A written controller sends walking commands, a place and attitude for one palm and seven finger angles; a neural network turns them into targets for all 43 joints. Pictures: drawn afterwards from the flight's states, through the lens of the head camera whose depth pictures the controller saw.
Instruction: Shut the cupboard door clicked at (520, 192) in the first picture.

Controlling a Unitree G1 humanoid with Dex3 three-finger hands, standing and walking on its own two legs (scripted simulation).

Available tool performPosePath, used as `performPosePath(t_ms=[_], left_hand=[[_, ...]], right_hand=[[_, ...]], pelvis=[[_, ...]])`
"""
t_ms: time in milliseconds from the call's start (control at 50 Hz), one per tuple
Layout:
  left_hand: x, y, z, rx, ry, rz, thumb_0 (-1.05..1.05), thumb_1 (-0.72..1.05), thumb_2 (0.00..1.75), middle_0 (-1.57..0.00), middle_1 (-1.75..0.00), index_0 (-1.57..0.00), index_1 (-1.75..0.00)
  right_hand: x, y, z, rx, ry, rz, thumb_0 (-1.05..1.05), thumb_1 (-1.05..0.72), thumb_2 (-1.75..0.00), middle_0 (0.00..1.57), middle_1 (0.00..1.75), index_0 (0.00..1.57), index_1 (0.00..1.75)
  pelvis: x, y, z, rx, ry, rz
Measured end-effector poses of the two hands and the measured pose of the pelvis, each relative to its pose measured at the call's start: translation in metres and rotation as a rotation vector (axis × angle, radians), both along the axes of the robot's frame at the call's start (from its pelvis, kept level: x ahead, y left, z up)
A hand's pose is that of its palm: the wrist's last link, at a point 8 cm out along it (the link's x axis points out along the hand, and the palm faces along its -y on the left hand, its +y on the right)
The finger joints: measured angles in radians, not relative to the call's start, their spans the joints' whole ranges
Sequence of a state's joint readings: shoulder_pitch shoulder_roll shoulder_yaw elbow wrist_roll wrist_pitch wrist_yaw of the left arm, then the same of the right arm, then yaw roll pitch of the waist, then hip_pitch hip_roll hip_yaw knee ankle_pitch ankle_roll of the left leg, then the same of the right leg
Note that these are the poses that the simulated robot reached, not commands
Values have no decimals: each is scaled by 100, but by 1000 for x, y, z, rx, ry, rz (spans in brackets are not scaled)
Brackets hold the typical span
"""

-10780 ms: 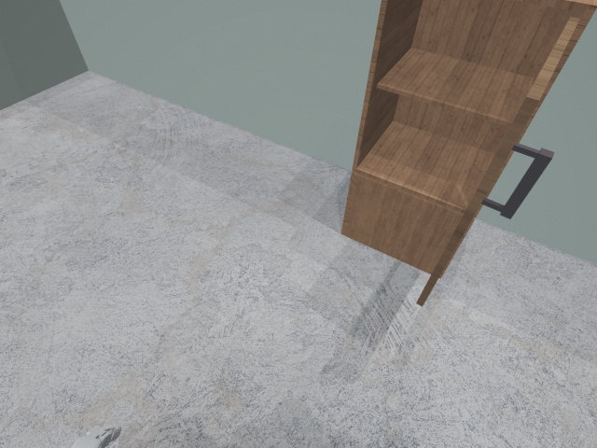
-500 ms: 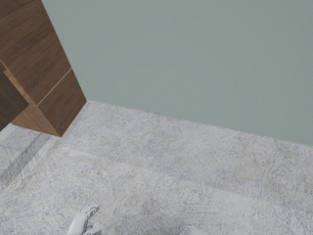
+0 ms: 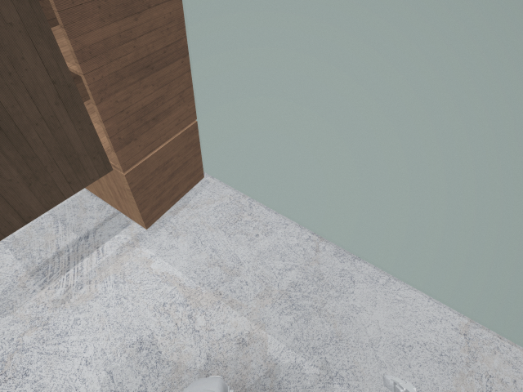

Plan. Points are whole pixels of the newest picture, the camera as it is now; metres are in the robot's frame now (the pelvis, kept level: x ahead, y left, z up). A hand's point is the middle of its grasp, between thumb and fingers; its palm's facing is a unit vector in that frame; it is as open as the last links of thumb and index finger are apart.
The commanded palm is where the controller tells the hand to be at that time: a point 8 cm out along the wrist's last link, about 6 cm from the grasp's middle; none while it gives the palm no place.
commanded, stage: walk to a spot facing it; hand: left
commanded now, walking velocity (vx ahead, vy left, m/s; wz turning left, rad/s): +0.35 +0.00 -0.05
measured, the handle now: out of the picture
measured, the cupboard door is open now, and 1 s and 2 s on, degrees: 85 85 85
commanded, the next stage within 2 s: turn to face it in 0.22 s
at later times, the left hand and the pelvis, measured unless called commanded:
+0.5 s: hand (208, 300) +0.29 +0.14 -0.15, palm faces -0.07 -0.97 -0.24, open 7.4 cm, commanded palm none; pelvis +0.17 -0.04 +0.00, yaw -3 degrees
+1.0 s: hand (160, 350) +0.20 +0.21 -0.17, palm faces +0.30 -0.93 -0.21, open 7.3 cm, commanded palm none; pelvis +0.18 -0.01 +0.01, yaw +15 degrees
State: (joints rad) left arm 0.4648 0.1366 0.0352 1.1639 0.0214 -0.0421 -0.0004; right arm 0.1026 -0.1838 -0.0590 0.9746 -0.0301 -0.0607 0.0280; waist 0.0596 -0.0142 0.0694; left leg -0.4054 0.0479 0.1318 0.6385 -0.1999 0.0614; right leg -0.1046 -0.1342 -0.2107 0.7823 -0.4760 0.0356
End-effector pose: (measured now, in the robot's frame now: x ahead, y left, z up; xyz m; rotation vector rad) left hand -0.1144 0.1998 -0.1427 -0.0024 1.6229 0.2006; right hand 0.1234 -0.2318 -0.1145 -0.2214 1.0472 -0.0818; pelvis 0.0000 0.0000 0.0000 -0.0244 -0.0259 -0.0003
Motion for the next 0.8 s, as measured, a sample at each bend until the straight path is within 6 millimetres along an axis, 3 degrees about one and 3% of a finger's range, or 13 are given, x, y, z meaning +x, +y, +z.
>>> performPosePath(t_ms=[40,100,260,360,480,540,620,720,800], left_hand=[[24,8,1,-1,-12,-8,1,91,90,-20,-30,-20,-30],[77,22,6,18,-92,-36,1,91,90,-19,-30,-20,-30],[233,39,25,74,-337,-123,1,92,90,-19,-30,-20,-30],[313,26,34,92,-401,-203,1,92,90,-19,-30,-20,-30],[395,-9,30,123,-487,-291,1,91,90,-19,-30,-20,-30],[409,-26,31,120,-520,-272,1,91,90,-19,-30,-20,-30],[400,-36,34,115,-508,-201,1,91,90,-19,-30,-20,-30],[383,-21,36,149,-491,-103,-1,94,90,-20,-30,-21,-30],[362,-2,27,154,-464,-37,-1,93,90,-20,-30,-20,-30]], right_hand=[[10,9,2,6,-5,-11,0,-91,-90,19,30,20,30],[9,19,6,20,30,-50,0,-91,-90,20,30,20,30],[-8,-1,9,-6,148,-169,-2,-94,-90,20,30,20,30],[-31,-2,-3,39,275,-245,-1,-92,-90,20,30,20,30],[-50,-7,-27,118,454,-300,0,-91,-90,20,30,20,30],[-42,-16,-32,128,516,-281,0,-91,-90,20,30,20,30],[-3,-34,-28,103,491,-217,1,-91,-90,20,30,20,30],[65,-52,-18,49,364,-130,0,-91,-90,20,30,20,30],[118,-54,-7,-6,254,-53,0,-91,-90,19,30,20,30]], pelvis=[[14,6,3,5,-12,-6],[34,11,13,10,-20,-9],[89,8,26,36,-14,-37],[124,-6,24,50,-13,-71],[167,-39,7,68,-11,-52],[176,-49,4,45,-15,-14],[181,-53,11,42,-14,36],[186,-52,16,34,-4,98],[187,-44,14,19,-1,145]])
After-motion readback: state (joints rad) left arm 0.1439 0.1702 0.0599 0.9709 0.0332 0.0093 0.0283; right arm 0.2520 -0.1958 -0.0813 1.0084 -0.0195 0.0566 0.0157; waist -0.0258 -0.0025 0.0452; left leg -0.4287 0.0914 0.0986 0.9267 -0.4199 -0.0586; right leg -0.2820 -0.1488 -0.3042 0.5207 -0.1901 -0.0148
